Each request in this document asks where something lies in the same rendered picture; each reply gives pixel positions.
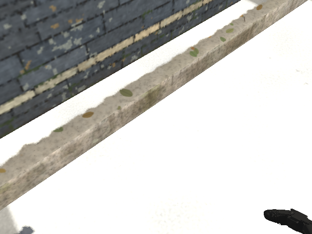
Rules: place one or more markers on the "right robot hand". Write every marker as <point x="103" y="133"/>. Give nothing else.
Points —
<point x="295" y="220"/>

